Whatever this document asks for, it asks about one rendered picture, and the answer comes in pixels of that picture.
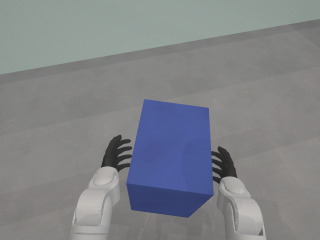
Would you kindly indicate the carton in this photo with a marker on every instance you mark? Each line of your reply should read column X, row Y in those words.
column 171, row 171

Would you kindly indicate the robot left hand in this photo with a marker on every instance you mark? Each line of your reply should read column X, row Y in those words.
column 111, row 158

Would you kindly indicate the robot right hand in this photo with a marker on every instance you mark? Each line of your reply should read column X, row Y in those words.
column 226, row 164

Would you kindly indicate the robot right forearm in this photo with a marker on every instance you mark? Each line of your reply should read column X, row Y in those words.
column 242, row 215

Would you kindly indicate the robot left forearm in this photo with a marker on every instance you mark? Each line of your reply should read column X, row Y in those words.
column 93, row 210

